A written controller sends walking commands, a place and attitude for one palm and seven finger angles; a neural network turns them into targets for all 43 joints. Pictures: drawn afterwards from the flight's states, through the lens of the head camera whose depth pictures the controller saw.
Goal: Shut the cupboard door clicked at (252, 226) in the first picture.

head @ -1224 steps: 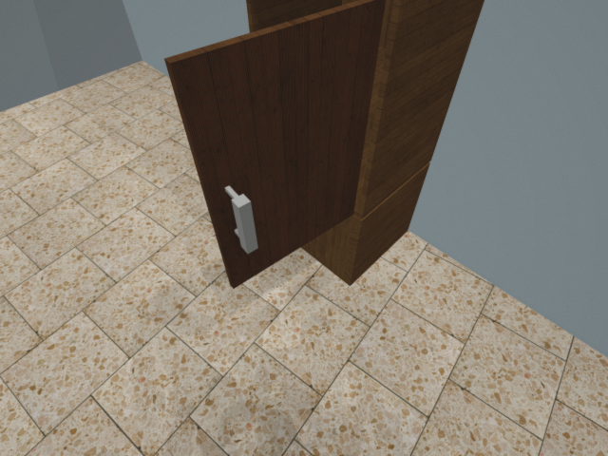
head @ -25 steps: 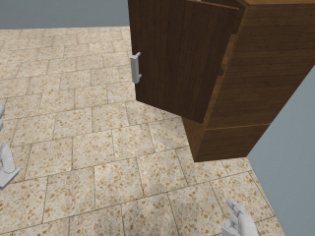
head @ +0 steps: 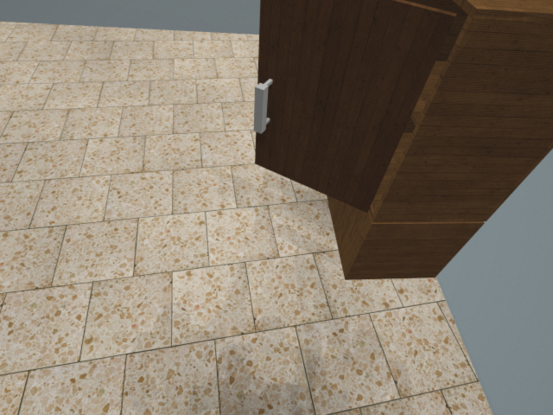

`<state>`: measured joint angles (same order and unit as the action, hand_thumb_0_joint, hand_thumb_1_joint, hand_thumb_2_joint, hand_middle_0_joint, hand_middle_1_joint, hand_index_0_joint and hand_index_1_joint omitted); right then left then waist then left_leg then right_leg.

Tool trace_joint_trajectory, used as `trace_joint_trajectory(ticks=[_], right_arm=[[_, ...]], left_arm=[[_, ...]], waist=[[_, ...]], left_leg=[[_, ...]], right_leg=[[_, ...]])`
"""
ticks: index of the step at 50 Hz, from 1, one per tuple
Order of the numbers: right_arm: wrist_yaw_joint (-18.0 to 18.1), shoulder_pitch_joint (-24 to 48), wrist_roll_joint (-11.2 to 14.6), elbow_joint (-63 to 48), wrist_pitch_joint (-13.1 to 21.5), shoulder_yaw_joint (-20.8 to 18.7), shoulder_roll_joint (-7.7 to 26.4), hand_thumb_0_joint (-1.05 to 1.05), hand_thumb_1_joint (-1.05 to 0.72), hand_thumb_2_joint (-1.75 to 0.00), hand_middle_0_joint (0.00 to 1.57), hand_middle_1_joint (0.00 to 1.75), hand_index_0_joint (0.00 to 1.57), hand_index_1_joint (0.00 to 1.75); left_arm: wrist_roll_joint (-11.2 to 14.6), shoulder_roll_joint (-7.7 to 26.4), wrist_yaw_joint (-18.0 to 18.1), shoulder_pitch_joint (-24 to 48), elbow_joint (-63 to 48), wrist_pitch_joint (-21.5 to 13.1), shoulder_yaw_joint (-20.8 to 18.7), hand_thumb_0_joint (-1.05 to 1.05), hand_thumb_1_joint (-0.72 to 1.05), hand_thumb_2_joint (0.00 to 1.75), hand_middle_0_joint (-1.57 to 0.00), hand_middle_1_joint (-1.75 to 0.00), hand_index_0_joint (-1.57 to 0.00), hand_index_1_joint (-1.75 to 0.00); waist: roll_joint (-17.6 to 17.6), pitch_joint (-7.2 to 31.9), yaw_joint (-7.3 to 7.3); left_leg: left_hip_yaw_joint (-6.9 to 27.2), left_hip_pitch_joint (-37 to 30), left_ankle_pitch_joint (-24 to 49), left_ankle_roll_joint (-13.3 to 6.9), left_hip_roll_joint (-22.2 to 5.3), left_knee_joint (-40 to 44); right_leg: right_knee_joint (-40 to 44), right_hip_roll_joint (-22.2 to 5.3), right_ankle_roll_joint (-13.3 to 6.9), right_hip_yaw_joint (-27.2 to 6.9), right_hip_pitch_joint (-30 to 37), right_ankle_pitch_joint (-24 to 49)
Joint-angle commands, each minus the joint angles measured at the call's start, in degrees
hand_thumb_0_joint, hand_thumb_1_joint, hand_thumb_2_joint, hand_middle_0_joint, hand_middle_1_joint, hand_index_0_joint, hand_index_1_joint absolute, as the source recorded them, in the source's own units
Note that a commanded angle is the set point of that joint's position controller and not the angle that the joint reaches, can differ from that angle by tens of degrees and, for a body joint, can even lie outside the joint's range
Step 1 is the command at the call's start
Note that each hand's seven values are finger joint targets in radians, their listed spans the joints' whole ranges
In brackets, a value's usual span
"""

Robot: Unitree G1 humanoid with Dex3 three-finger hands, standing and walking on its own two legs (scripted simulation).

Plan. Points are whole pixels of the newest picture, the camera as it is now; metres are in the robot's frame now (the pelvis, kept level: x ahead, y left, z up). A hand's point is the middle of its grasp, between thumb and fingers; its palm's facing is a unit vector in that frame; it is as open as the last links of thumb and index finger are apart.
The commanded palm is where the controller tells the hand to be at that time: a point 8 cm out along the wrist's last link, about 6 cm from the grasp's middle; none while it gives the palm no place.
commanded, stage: let the arm hang, fingers relaxed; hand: left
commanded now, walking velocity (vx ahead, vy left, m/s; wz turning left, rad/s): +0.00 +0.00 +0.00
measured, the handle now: (264, 105) +0.91 +0.08 -0.08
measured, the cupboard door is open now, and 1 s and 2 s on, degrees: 58 58 58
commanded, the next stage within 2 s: look to check the result in 0.74 s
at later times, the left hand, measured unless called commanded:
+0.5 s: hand out of the picture -0.04 +0.17 -0.17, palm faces +0.01 -0.99 -0.15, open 7.3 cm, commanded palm none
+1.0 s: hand out of the picture -0.02 +0.18 -0.17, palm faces -0.01 -0.98 -0.19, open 7.3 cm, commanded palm none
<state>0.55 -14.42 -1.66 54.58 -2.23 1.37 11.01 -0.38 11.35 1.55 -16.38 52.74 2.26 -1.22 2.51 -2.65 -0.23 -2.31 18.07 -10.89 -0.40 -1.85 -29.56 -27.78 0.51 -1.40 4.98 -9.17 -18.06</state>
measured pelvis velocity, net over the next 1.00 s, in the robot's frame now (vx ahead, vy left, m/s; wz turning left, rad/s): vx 0.01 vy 0.01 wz -0.05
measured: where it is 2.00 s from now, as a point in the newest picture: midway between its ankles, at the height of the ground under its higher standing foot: outside the picture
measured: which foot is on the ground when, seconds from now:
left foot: down 0.00-1.00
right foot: down 0.00-1.00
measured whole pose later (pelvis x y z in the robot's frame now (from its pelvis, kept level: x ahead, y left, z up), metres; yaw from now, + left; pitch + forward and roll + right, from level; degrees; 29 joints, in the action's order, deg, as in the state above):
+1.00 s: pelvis +0.01 +0.01 +0.01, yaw -3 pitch -1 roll +0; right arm 1.9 -17.9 -0.8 65.1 -0.6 -0.6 7.4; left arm -0.7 8.0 2.3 -19.6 65.9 -0.3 -0.7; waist 0.2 -1.6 -0.5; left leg -5.8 13.3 -9.2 -1.5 -1.0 -23.5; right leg -23.2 -0.5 -0.1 1.6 -6.3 -15.7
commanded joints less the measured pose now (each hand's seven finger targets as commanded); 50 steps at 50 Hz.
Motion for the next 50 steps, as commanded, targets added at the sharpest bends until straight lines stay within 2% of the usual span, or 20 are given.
trace_joint_trajectory(ticks=[1, 5, 8, 13, 15, 20, 21, 28, 31, 35, 41, 46, 50], right_arm=[[1.1, -0.4, 0.6, 0.0, 1.5, -2.4, 6.5, 0.0, -0.9, -0.9, 0.2, 0.3, 0.2, 0.3], [1.4, -3.4, 0.9, 3.9, 1.5, -2.6, 5.3, 0.0, -0.9, -0.9, 0.2, 0.3, 0.2, 0.3], [1.6, -5.3, 1.1, 5.9, 1.7, -2.6, 4.4, 0.0, -0.9, -0.9, 0.2, 0.3, 0.2, 0.3], [1.7, -7.0, 1.1, 8.4, 1.7, -2.4, 3.0, 0.0, -0.9, -0.9, 0.2, 0.3, 0.2, 0.3], [1.8, -7.5, 1.1, 9.0, 1.6, -2.4, 2.5, 0.0, -0.9, -0.9, 0.2, 0.3, 0.2, 0.3], [1.8, -7.9, 0.9, 9.3, 1.6, -2.6, 1.7, 0.0, -0.9, -0.9, 0.2, 0.3, 0.2, 0.3], [1.8, -8.3, 1.0, 9.3, 1.6, -2.7, 1.8, 0.0, -0.9, -0.9, 0.2, 0.3, 0.2, 0.3], [1.8, -8.6, 0.9, 9.3, 1.9, -2.7, 0.8, 0.0, -0.9, -0.9, 0.2, 0.3, 0.2, 0.3], [1.7, -8.7, 1.0, 9.2, 2.0, -2.8, 0.9, 0.0, -0.9, -0.9, 0.2, 0.3, 0.2, 0.3], [1.8, -8.5, 0.9, 9.1, 2.1, -2.8, 1.0, 0.0, -0.9, -0.9, 0.2, 0.3, 0.2, 0.3], [1.8, -8.1, 1.1, 9.1, 2.3, -2.8, 1.5, 0.0, -0.9, -0.9, 0.2, 0.3, 0.2, 0.3], [1.7, -7.3, 1.2, 9.1, 2.2, -2.8, 2.2, 0.0, -0.9, -0.9, 0.2, 0.3, 0.2, 0.3], [1.7, -7.0, 1.1, 9.3, 2.2, -2.8, 2.6, 0.0, -0.9, -0.9, 0.2, 0.3, 0.2, 0.3]], left_arm=[[-0.4, 6.2, -0.3, -3.6, 2.4, -1.9, -0.7, 0.0, 0.9, 0.9, -0.2, -0.3, -0.2, -0.3], [-0.2, 4.6, -0.2, -5.4, 7.4, -2.1, 0.1, 0.0, 0.9, 0.9, -0.2, -0.3, -0.2, -0.3], [-0.2, 3.7, 0.0, -7.0, 9.9, -2.3, 0.4, 0.0, 0.9, 0.9, -0.2, -0.3, -0.2, -0.3], [-0.2, 2.2, 0.4, -8.9, 12.4, -2.3, 0.7, 0.0, 0.9, 0.9, -0.2, -0.3, -0.2, -0.3], [-0.3, 1.5, 0.6, -9.5, 13.0, -2.2, 0.7, 0.0, 0.9, 0.9, -0.2, -0.3, -0.2, -0.3], [-0.5, 0.4, 0.8, -10.8, 13.4, -2.0, 0.6, 0.0, 0.9, 0.9, -0.2, -0.3, -0.2, -0.3], [-0.6, 0.5, 0.8, -11.2, 13.3, -2.1, 0.5, 0.0, 0.9, 0.9, -0.2, -0.3, -0.2, -0.3], [-0.6, -0.4, 0.9, -10.3, 12.8, -2.3, 0.3, 0.0, 0.9, 0.9, -0.2, -0.3, -0.2, -0.3], [-0.6, -0.1, 1.0, -10.4, 12.5, -2.5, 0.2, 0.0, 0.9, 0.9, -0.2, -0.3, -0.2, -0.3], [-0.5, -0.2, 0.9, -9.7, 12.3, -2.5, 0.1, 0.0, 0.9, 0.9, -0.2, -0.3, -0.2, -0.3], [-0.5, 0.9, 0.9, -9.1, 12.1, -2.8, 0.0, 0.0, 0.9, 0.9, -0.2, -0.3, -0.2, -0.3], [-0.4, 1.8, 0.9, -8.7, 12.2, -2.9, 0.0, 0.0, 0.9, 0.9, -0.2, -0.3, -0.2, -0.3], [-0.3, 1.9, 0.8, -7.8, 12.3, -2.8, 0.1, 0.0, 0.9, 0.9, -0.2, -0.3, -0.2, -0.3]], waist=[[-9.3, 2.1, 0.14], [-5.4, 0.2, -0.19], [-3.0, 0.3, -0.27], [-1.5, -1.9, -0.31], [-1.8, -3.6, -0.34], [-3.1, -4.6, -0.04], [-3.4, -3.8, 0.05], [-3.8, -4.9, -0.17], [-2.9, -3.9, -0.08], [-3.7, -3.9, -0.25], [-2.4, -2.7, -0.24], [-2.6, -2.4, -0.22], [-2.9, -3.0, -0.48]], left_leg=[[5.5, -4.4, -2.3, -1.2, -4.2, 8.4], [5.3, -5.7, -3.5, -1.5, -4.7, 10.0], [4.8, -6.9, -1.7, -1.7, -4.8, 10.2], [4.3, -7.1, -2.2, -1.8, -4.8, 11.3], [4.5, -6.4, -4.3, -1.8, -4.8, 12.3], [5.0, -4.9, -8.2, -1.9, -4.7, 13.8], [4.7, -5.1, -7.7, -1.9, -4.6, 13.6], [4.3, -4.7, -6.3, -1.8, -4.4, 13.4], [4.1, -5.6, -4.6, -1.8, -4.2, 12.6], [3.9, -5.9, -4.5, -1.7, -4.3, 12.7], [3.2, -7.8, 0.9, -1.7, -4.4, 10.9], [2.9, -8.5, 2.4, -1.7, -4.5, 10.4], [3.1, -8.6, 0.8, -1.5, -4.5, 11.0]], right_leg=[[9.7, -5.6, -1.9, -7.4, -1.5, 2.7], [10.8, -5.6, -1.7, -7.2, -3.1, 2.1], [10.9, -5.7, -1.5, -7.0, -3.1, 2.8], [10.8, -5.5, -1.1, -7.0, -4.4, 2.2], [10.5, -5.3, -1.0, -6.9, -5.4, 1.0], [9.6, -4.7, -0.6, -6.8, -6.2, 0.3], [9.6, -4.8, -0.7, -6.6, -5.7, 0.7], [9.3, -4.9, -0.6, -6.7, -6.3, 2.1], [9.6, -5.0, -0.7, -6.9, -6.0, 2.7], [9.6, -5.0, -0.7, -7.1, -6.2, 2.9], [10.0, -5.5, -0.9, -7.4, -5.2, 5.2], [10.5, -5.6, -0.9, -7.7, -4.8, 5.9], [10.6, -5.6, -0.8, -7.7, -5.0, 4.9]])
